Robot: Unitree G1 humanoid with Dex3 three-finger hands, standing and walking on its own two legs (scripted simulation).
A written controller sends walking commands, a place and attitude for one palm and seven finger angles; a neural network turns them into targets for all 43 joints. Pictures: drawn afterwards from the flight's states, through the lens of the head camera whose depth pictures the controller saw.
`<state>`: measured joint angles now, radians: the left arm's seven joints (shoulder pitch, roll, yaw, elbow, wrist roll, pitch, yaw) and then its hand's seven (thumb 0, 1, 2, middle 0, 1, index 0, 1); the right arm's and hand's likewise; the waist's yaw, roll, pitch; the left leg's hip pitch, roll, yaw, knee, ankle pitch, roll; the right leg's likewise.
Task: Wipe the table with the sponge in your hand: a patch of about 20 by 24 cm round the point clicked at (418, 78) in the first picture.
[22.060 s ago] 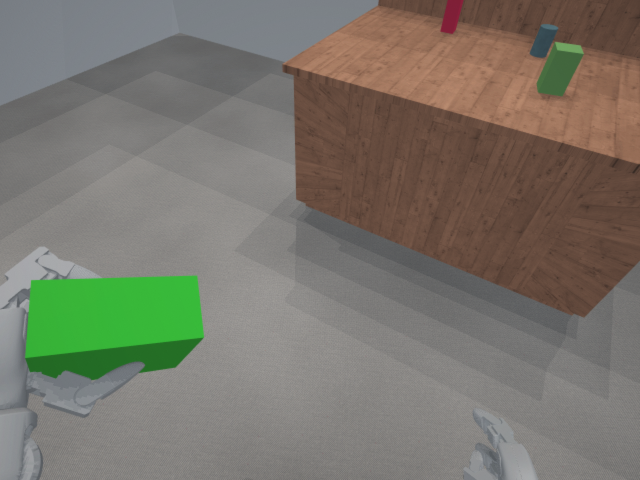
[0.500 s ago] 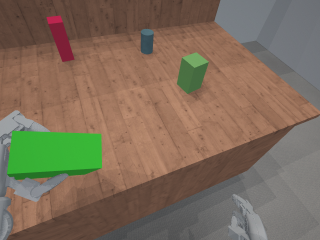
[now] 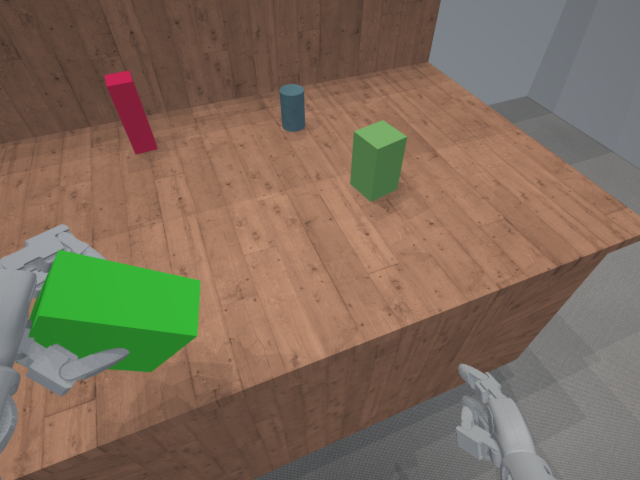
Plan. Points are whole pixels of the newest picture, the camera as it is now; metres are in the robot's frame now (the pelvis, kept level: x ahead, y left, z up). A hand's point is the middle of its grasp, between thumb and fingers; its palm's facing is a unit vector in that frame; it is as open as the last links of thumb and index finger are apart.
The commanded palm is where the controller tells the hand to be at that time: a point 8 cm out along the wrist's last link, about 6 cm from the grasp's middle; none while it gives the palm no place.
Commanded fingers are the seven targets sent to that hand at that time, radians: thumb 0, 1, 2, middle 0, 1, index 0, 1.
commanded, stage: turn the palm down, sponge in hand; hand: left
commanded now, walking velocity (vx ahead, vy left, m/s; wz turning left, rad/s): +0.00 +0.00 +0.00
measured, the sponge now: (134, 323) +0.24 +0.22 +0.12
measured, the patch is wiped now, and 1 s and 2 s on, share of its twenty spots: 0.00 0.00 0.00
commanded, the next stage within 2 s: move the sponge above the wiping area in 1.94 s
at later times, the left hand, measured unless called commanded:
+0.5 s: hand (111, 330) +0.21 +0.22 +0.16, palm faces +0.27 -0.50 -0.82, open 10.3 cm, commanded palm +0.17 +0.25 +0.19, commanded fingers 0.00 0.10 1.30 -1.20 -1.60 -1.20 -1.60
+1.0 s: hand (76, 341) +0.21 +0.25 +0.14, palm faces +0.24 -0.26 -0.94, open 10.3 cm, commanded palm +0.18 +0.25 +0.19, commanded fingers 0.00 0.10 1.30 -1.20 -1.60 -1.20 -1.60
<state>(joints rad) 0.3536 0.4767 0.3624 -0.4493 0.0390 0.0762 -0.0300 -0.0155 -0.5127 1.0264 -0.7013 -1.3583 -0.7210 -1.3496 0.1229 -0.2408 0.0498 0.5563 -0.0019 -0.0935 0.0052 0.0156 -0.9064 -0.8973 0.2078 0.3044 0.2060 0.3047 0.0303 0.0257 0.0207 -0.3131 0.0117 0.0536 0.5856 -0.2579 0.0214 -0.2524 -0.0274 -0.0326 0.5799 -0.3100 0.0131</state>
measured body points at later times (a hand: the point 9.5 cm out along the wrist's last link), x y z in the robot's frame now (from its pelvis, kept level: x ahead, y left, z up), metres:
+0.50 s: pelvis +0.01 -0.06 -0.01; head +0.01 -0.10 +0.44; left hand +0.19 +0.24 +0.20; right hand +0.21 -0.29 -0.10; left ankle +0.03 +0.10 -0.73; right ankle +0.00 -0.13 -0.73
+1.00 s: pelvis +0.00 -0.04 -0.01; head -0.01 -0.09 +0.44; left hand +0.19 +0.26 +0.19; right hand +0.23 -0.25 -0.09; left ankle +0.03 +0.10 -0.73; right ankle +0.00 -0.13 -0.73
